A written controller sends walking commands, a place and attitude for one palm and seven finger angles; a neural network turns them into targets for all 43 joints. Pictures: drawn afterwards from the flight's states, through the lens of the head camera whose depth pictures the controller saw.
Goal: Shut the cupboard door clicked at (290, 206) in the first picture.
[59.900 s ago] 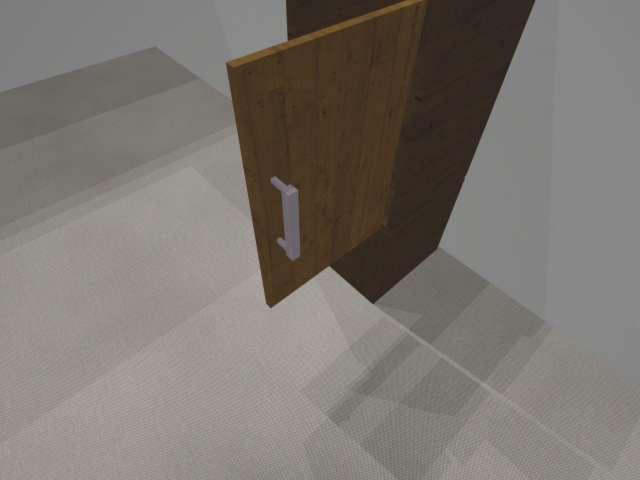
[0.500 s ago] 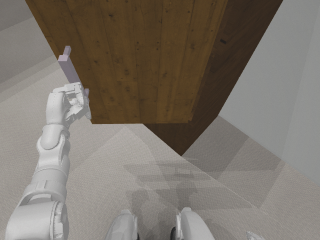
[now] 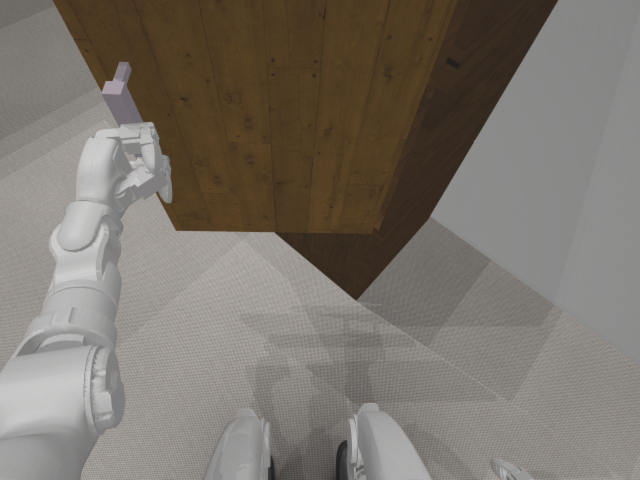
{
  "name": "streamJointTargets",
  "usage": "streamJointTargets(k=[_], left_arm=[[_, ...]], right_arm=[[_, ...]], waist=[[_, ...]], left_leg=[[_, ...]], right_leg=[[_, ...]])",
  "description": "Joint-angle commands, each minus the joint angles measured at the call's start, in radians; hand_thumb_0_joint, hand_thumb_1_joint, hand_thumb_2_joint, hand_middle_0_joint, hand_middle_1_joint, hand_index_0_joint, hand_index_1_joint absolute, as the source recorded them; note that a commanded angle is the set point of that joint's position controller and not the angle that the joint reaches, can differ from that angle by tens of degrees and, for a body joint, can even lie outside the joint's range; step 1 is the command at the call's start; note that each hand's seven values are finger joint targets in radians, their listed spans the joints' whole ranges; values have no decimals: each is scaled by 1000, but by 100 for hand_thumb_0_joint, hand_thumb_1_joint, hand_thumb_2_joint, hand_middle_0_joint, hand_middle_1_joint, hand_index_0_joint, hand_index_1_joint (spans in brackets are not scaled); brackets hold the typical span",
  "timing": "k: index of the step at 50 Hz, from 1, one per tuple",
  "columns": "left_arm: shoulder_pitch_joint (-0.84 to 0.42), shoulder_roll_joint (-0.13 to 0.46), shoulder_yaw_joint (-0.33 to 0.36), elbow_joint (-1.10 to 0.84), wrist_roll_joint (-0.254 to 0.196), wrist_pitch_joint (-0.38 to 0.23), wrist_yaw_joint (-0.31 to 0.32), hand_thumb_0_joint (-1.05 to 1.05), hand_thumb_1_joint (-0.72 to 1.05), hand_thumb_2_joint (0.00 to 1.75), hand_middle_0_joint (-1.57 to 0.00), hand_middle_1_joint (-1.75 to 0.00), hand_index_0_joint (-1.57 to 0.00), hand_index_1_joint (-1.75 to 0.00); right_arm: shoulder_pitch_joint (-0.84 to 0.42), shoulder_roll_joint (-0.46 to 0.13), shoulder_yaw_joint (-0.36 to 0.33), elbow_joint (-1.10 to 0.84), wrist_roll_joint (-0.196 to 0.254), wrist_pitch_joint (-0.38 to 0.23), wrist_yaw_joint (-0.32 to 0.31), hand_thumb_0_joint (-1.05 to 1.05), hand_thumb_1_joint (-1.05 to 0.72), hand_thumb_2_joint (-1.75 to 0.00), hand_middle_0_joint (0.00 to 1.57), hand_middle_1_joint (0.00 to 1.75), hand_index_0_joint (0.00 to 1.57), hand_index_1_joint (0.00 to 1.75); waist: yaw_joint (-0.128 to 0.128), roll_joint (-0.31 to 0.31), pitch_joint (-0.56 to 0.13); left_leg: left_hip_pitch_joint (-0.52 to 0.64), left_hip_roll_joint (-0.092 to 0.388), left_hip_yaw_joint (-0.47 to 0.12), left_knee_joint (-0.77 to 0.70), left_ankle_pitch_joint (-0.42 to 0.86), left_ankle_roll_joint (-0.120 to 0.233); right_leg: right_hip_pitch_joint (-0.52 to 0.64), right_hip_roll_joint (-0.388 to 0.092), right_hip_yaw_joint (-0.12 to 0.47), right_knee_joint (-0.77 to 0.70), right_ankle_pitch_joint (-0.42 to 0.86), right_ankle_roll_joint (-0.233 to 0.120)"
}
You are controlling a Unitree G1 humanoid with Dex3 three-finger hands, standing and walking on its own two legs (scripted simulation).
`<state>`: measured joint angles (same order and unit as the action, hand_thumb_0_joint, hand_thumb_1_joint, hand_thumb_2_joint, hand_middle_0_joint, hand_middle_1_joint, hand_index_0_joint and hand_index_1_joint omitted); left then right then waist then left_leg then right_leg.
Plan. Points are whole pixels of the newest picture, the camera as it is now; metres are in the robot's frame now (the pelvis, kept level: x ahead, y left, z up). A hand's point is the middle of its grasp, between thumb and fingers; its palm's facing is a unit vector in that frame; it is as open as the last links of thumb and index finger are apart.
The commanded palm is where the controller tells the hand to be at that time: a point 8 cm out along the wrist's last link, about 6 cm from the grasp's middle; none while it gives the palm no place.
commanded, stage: push the door shut along its arc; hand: left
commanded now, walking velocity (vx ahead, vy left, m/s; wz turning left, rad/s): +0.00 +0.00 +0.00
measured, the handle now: (144, 133) +0.54 +0.22 +0.06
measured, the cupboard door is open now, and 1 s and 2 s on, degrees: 42 27 22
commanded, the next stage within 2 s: pull the fist back off the door in 1.16 s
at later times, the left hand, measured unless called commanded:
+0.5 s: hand (176, 138) +0.52 +0.17 +0.07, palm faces -0.20 -0.98 -0.03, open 3.1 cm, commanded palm +0.54 +0.19 +0.06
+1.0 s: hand (221, 100) +0.59 +0.12 +0.07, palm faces -0.33 -0.94 -0.02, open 3.1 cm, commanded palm +0.60 +0.15 +0.06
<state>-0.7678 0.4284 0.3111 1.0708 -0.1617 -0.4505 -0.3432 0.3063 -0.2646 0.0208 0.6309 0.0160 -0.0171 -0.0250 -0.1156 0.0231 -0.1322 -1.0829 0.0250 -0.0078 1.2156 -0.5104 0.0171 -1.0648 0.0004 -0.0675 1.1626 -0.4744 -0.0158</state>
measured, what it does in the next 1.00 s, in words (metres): stands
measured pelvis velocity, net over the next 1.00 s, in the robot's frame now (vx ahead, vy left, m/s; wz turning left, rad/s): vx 0.00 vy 0.01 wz -0.05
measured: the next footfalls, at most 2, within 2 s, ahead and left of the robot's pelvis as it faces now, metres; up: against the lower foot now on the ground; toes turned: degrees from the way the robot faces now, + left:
none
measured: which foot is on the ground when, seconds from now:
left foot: down 0.00-1.00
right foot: down 0.00-1.00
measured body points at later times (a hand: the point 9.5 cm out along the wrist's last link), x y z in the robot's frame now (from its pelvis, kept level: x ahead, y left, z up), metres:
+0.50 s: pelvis -0.01 +0.01 -0.02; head +0.14 +0.04 +0.40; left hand +0.53 +0.22 +0.07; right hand -0.01 -0.27 -0.12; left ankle +0.03 +0.11 -0.64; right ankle +0.04 -0.12 -0.64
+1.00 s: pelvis +0.00 +0.01 -0.03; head +0.19 +0.03 +0.38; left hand +0.60 +0.17 +0.08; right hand -0.04 -0.24 -0.12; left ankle +0.03 +0.11 -0.64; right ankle +0.04 -0.12 -0.64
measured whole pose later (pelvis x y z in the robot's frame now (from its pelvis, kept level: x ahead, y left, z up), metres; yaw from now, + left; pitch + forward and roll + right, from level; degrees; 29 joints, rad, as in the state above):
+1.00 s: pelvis +0.00 +0.01 -0.03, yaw -3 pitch +30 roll -5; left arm -1.27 0.67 0.32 1.31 -0.01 -0.26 -0.44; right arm 0.40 -0.26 0.07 0.64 -0.02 -0.04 -0.01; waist -0.30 0.06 -0.11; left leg -1.32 0.05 -0.02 1.34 -0.55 0.03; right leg -1.29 0.03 -0.08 1.23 -0.47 0.00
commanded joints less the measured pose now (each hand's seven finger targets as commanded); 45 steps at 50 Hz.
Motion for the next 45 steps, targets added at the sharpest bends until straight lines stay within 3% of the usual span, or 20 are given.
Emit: streamJointTargets(k=[1, 3, 6, 8, 10, 14, 16, 18, 20, 21, 23, 28, 31, 32, 36, 37, 39, 41, 44, 45], left_arm=[[-522, 187, -6, -195, -8, -55, -23, 0, 90, 90, -130, -150, -130, -150], [-554, 206, -4, -172, 2, -50, -28, 0, 90, 90, -130, -150, -130, -150], [-612, 216, -14, -155, 7, -49, -39, 0, 90, 90, -130, -150, -130, -150], [-670, 197, -41, -146, 9, -42, -46, 0, 90, 90, -130, -150, -130, -150], [-704, 191, -54, -141, 6, -40, -55, 0, 90, 90, -130, -150, -130, -150], [-730, 260, -14, -78, 19, -17, -67, 0, 90, 90, -130, -150, -130, -150], [-770, 245, -37, -75, 25, -13, -72, 0, 90, 90, -130, -150, -130, -150], [-808, 301, -7, -55, 39, -3, -65, 0, 90, 90, -130, -150, -130, -150], [-851, 296, -18, -62, 40, 1, -69, 0, 90, 90, -130, -150, -130, -150], [-847, 326, -2, -44, 52, 4, -71, 0, 90, 90, -130, -150, -130, -150], [-857, 284, -37, -26, 55, 23, -83, 0, 90, 90, -130, -150, -130, -150], [-922, 339, -16, 2, 72, 61, -93, 0, 90, 90, -130, -150, -130, -150], [-940, 348, -14, -40, 80, 66, -102, 0, 90, 90, -130, -150, -130, -150], [-936, 321, -32, -33, 80, 76, -106, 0, 90, 90, -130, -150, -130, -150], [-952, 350, -5, -25, 81, 98, -112, 0, 90, 90, -130, -150, -130, -150], [-966, 322, -28, -6, 83, 109, -108, 0, 90, 90, -130, -150, -130, -150], [-990, 374, 15, 3, 90, 119, -96, 0, 90, 90, -130, -150, -130, -150], [-1000, 435, 50, 2, 104, 116, -89, 0, 90, 90, -130, -150, -130, -150], [-961, 452, 61, -2, 118, 115, -94, 0, 90, 90, -130, -150, -130, -150], [-966, 425, 42, 13, 120, 115, -98, 0, 90, 90, -130, -150, -130, -150]], right_arm=[[137, -176, -63, -59, 0, -18, -8, 0, -90, -90, 20, 30, 20, 30], [145, -182, -62, -52, 1, -18, -10, 0, -90, -90, 20, 30, 20, 30], [158, -187, -61, -40, -1, -24, -10, 0, -90, -90, 20, 30, 20, 30], [168, -190, -59, -29, -4, -28, -12, 0, -90, -90, 20, 30, 20, 30], [181, -193, -56, -28, -6, -35, -12, 0, -90, -90, 20, 30, 20, 30], [193, -202, -51, -19, -7, -36, -12, 0, -90, -90, 20, 30, 20, 30], [197, -201, -48, -17, -9, -41, -10, 0, -90, -90, 20, 30, 20, 30], [207, -209, -45, -13, -11, -41, -12, 0, -90, -90, 20, 30, 20, 30], [216, -207, -42, -15, -13, -48, -10, 0, -90, -90, 20, 30, 20, 30], [219, -213, -42, -13, -14, -46, -10, 0, -90, -90, 20, 30, 20, 30], [225, -211, -41, -14, -15, -46, -6, 0, -90, -90, 20, 30, 20, 30], [246, -218, -33, -9, -17, -44, -7, 0, -90, -90, 20, 30, 20, 30], [263, -218, -37, -8, -23, -45, -3, 0, -90, -90, 20, 30, 20, 30], [265, -217, -38, -6, -24, -43, -1, 0, -90, -90, 20, 30, 20, 30], [280, -219, -37, 0, -25, -39, -1, 0, -90, -90, 20, 30, 20, 30], [283, -217, -36, 2, -26, -37, 0, 0, -90, -90, 20, 30, 20, 30], [290, -218, -34, 1, -29, -38, -1, 0, -90, -90, 20, 30, 20, 30], [295, -218, -28, -3, -32, -39, -2, 0, -90, -90, 20, 30, 20, 30], [298, -214, -29, -14, -36, -35, 3, 0, -90, -90, 20, 30, 20, 30], [302, -212, -30, -13, -36, -35, 5, 0, -90, -90, 20, 30, 20, 30]], waist=[[-57, 91, -465], [-67, 84, -440], [-76, 138, -469], [-102, 120, -453], [-113, 154, -471], [-116, 131, -468], [-124, 182, -476], [-139, 165, -463], [-151, 189, -484], [-142, 200, -502], [-157, 204, -501], [-178, 214, -504], [-167, 282, -585], [-174, 267, -583], [-175, 274, -574], [-191, 253, -550], [-194, 227, -541], [-188, 250, -563], [-174, 258, -590], [-185, 263, -582]], left_leg=[[326, -10, -63, -147, 270, 10], [307, -9, -68, -150, 235, 12], [336, -9, -78, -145, 224, 9], [336, -6, -86, -142, 205, 12], [358, -7, -94, -139, 221, 13], [314, -2, -96, -127, 201, 13], [322, -4, -95, -117, 200, 13], [298, 2, -102, -110, 185, 15], [303, -2, -100, -97, 191, 19], [311, 3, -108, -98, 201, 13], [319, 4, -110, -88, 216, 15], [304, 12, -116, -67, 241, 16], [383, 15, -127, -59, 324, 7], [392, 15, -133, -57, 334, 6], [411, 22, -142, -55, 369, 2], [396, 20, -142, -53, 354, 5], [349, 18, -130, -44, 330, 12], [332, 17, -123, -35, 362, 13], [335, 16, -116, -25, 410, 11], [349, 17, -121, -24, 421, 11]], right_leg=[[172, 25, 52, -140, 223, -11], [154, 26, 50, -145, 187, -13], [112, 27, 46, -142, 159, -18], [83, 28, 44, -147, 141, -16], [54, 32, 35, -137, 140, -21], [56, 33, 37, -135, 124, -22], [22, 33, 37, -129, 119, -22], [9, 35, 35, -124, 107, -22], [-6, 37, 33, -116, 108, -24], [-10, 36, 31, -109, 110, -25], [-35, 39, 28, -109, 117, -24], [-59, 43, 20, -94, 129, -24], [-78, 44, 12, -78, 165, -28], [-87, 45, 9, -80, 170, -27], [-108, 49, 0, -74, 183, -28], [-118, 50, -2, -78, 176, -26], [-94, 51, 2, -80, 174, -23], [-74, 51, 7, -71, 195, -24], [-41, 54, 7, -63, 229, -26], [-68, 57, 4, -58, 230, -27]])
